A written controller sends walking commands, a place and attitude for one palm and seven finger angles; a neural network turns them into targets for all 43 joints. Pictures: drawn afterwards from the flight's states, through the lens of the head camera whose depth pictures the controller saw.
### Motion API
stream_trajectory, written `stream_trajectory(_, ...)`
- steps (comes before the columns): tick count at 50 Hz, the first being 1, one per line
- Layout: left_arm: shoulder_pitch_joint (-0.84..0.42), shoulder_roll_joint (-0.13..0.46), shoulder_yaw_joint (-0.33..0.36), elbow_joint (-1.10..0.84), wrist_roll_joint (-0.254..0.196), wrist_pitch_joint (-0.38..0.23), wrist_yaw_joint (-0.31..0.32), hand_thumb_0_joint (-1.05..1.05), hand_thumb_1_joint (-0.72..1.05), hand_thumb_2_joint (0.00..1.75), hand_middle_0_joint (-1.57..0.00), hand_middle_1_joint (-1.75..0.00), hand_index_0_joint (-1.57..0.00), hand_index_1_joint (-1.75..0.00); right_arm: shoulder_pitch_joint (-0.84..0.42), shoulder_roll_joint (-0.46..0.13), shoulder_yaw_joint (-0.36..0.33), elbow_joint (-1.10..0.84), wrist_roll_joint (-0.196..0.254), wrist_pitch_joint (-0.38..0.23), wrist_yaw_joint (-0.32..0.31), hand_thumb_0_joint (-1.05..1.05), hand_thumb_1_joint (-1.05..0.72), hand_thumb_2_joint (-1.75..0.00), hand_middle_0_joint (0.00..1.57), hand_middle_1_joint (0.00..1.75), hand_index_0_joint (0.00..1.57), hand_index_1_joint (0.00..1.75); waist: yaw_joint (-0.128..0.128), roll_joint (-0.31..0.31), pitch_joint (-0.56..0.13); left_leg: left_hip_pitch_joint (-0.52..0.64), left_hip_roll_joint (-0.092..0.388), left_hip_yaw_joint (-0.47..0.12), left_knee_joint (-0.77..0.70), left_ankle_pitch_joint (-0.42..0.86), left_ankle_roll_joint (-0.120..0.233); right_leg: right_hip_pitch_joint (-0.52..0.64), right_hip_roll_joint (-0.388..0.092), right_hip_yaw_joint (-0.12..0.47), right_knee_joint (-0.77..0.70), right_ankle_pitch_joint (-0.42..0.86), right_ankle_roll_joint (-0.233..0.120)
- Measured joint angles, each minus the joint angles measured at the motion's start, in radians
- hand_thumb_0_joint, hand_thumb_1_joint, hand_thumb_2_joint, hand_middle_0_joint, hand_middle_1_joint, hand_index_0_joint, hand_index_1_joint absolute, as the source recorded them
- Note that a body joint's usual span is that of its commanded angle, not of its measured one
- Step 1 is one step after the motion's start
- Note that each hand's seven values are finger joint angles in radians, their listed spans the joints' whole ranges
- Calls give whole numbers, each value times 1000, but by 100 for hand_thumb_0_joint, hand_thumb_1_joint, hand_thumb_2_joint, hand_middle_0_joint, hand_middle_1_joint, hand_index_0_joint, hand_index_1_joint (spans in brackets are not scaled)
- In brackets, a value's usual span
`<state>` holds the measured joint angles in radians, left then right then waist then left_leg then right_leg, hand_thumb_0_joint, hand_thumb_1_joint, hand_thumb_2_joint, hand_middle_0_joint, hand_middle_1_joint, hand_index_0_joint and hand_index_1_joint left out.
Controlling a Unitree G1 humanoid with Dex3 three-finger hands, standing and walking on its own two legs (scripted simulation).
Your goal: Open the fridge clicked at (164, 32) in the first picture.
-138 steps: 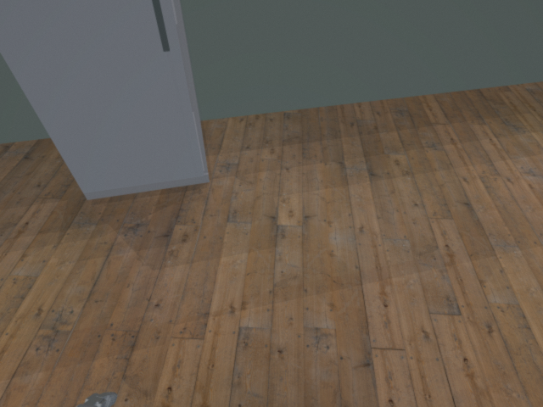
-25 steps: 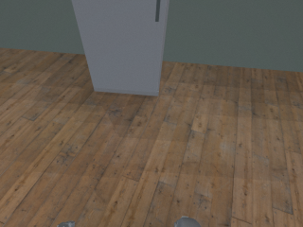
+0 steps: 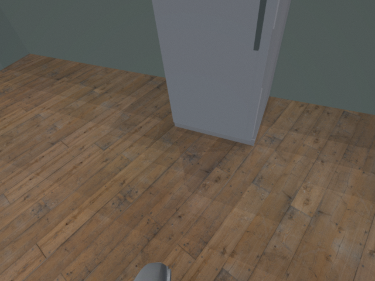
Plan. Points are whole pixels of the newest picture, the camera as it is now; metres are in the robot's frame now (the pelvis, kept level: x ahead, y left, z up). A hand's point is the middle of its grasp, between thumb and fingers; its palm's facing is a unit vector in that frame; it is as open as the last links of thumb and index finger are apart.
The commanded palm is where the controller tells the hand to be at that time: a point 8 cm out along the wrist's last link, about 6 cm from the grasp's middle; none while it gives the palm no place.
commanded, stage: walk to a spot facing it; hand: right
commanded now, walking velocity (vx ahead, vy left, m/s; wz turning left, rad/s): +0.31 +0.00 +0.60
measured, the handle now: (262, 9) +1.06 -0.26 +0.13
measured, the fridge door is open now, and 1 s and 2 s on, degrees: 0 0 0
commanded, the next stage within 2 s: none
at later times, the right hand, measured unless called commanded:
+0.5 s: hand (244, 211) +0.36 -0.13 -0.19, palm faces -0.29 +0.94 -0.17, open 7.3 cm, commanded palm none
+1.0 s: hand (245, 150) +0.59 -0.17 -0.18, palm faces -0.50 +0.84 -0.19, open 7.4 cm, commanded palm none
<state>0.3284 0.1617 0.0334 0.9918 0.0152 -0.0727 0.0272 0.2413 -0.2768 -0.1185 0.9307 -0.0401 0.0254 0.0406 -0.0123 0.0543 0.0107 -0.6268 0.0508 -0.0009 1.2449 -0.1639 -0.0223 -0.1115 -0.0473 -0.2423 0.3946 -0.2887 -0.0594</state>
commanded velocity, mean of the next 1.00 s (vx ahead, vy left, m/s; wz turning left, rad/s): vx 0.19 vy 0.00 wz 0.60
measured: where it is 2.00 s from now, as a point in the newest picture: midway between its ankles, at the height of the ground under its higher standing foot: (210, 246)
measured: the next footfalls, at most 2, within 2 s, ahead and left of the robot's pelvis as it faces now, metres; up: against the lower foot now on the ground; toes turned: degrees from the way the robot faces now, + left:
left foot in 0.36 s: +0.24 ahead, +0.09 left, +0.00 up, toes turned +22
right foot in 0.76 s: +0.54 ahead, -0.08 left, +0.00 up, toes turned +19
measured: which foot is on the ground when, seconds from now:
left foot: up 0.00-0.34, down 0.36-0.76, up 0.78-1.00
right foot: down 0.00-0.34, up 0.36-0.74, down 0.76-1.00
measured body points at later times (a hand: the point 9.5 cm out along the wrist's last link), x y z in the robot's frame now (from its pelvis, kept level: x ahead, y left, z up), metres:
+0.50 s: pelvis +0.22 +0.02 -0.02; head +0.25 +0.01 +0.43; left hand +0.12 +0.21 -0.17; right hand +0.37 -0.18 -0.18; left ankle +0.21 +0.07 -0.75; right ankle +0.18 -0.13 -0.63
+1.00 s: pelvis +0.42 -0.03 -0.01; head +0.45 -0.04 +0.44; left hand +0.37 +0.22 -0.13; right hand +0.61 -0.21 -0.16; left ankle +0.33 +0.08 -0.65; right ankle +0.51 -0.10 -0.75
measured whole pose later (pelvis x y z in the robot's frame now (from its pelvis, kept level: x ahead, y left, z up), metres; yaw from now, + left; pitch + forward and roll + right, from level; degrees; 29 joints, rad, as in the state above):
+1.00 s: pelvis +0.42 -0.03 -0.01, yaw +36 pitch -1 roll +2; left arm 0.17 0.15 0.02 0.91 0.02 -0.02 0.01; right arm 0.23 -0.26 -0.10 0.92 -0.02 0.05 0.03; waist -0.03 0.03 0.07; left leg -0.53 0.06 0.07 1.21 -0.39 -0.06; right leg -0.26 -0.16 -0.25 0.54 -0.24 -0.01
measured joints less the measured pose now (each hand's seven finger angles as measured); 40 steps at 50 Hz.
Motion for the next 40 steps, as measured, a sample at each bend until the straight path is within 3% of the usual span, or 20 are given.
stream_trajectory(5, 93, 6, 0, 57, 1, 0, 6, 0, 92, 90, -20, -30, -20, -30, -60, 18, 7, -7, -1, 17, 3, 0, -91, -90, 20, 29, 19, 29, 29, -8, 19, -58, 18, 14, -55, 52, -7, 81, 10, -66, -45, -45, -1)
stream_trajectory(9, 153, -9, -8, 90, 8, 1, 7, 1, 91, 90, -20, -30, -20, -30, -108, 47, 25, 0, 1, 25, 10, 1, -91, -90, 20, 29, 19, 29, 56, -16, 46, -32, 14, 73, -205, 49, 6, 147, 8, -111, -69, -89, 9)
stream_trajectory(14, 199, -38, -18, 118, 12, 14, 2, 1, 91, 90, -20, -30, -20, -30, -170, 88, 53, -3, 4, 16, 14, 1, -91, -90, 20, 29, 19, 29, 84, -30, 85, 61, -40, 169, -448, -31, 56, 211, -11, -169, -46, -169, 38)
stream_trajectory(17, 219, -57, -19, 130, 7, 28, -6, 1, 91, 90, -20, -30, -20, -30, -178, 101, 63, -9, 2, -11, 12, 1, -91, -90, 20, 29, 19, 29, 78, -23, 93, 169, -91, 215, -572, -73, 102, 194, -49, -202, 136, -216, 69)
stream_trajectory(18, 233, -64, -20, 128, 1, 34, -12, 1, 90, 90, -20, -30, -20, -30, -168, 99, 68, -13, 2, -26, 13, 1, -91, -90, 20, 29, 19, 29, 74, -9, 84, 227, -91, 218, -628, -45, 130, 150, -66, -193, 282, -209, 77)
stream_trajectory(20, 209, -65, -19, 126, -10, 52, -18, 1, 90, 90, -20, -30, -20, -30, -143, 99, 68, -14, 14, -52, 1, 0, -91, -90, 20, 29, 20, 30, 52, -5, 76, 243, -104, 187, -590, -128, 160, -15, -83, -69, 684, -226, 97)
stream_trajectory(21, 177, -61, -13, 119, -10, 61, -18, 1, 90, 90, -20, -30, -20, -30, -128, 98, 68, -9, 23, -55, -7, 0, -91, -90, 20, 29, 20, 30, 51, -13, 84, 265, -116, 177, -582, -150, 160, -91, -80, 11, 832, -210, 98)
stream_trajectory(23, 107, -54, -4, 84, -5, 67, -20, 1, 90, 90, -20, -30, -20, -30, -84, 90, 65, 10, 31, -55, -18, 0, -91, -90, 20, 29, 20, 30, 52, -21, 81, 323, -132, 148, -619, -153, 140, -225, -84, 118, 967, -139, 106)
stream_trajectory(26, -8, -42, 3, 13, 4, 62, -22, 1, 90, 90, -20, -30, -20, -30, -18, 67, 49, 42, 29, -63, -38, -1, -92, -90, 21, 29, 20, 30, 51, -33, 59, 393, -143, 91, -701, -137, 125, -384, -122, 197, 914, -75, 120)
stream_trajectory(30, -134, 15, 26, -64, 9, 55, -19, 2, 95, 90, -20, -30, -20, -30, 38, 56, 46, 72, 17, -64, -34, 0, -92, -90, 21, 29, 20, 30, 39, -64, 38, 445, -125, 28, -756, -145, 96, -493, -150, 226, 681, 6, 142)
stream_trajectory(33, -198, 44, 27, -99, 9, 45, -32, 2, 94, 90, -20, -30, -20, -30, 62, 48, 43, 69, 15, -64, -29, 0, -92, -90, 21, 29, 20, 30, 9, -69, 38, 467, -105, -15, -754, -177, 67, -484, -136, 220, 480, 65, 145)
stream_trajectory(37, -240, 60, 16, -116, 7, 35, -35, 1, 93, 90, -20, -30, -20, -30, 90, 35, 37, 51, 17, -55, -29, 0, -91, -90, 20, 29, 20, 30, -40, -57, 39, 494, -82, -62, -702, -257, 26, -383, -81, 181, 250, 81, 136)
stream_trajectory(38, -244, 62, 11, -119, 8, 30, -34, 1, 93, 90, -20, -30, -20, -30, 103, 32, 35, 47, 20, -51, -30, 0, -91, -90, 20, 29, 20, 30, -50, -53, 35, 490, -80, -78, -664, -286, 17, -339, -69, 166, 185, 129, 130)
stream_trajectory(40, -264, 44, -3, -117, 15, 21, -30, 1, 92, 90, -20, -30, -20, -30, 95, 16, 26, 55, 31, -37, -35, 0, -91, -90, 20, 29, 20, 30, -62, -19, 53, 412, -70, -95, -444, -349, 16, -331, -65, 127, 240, 127, 90)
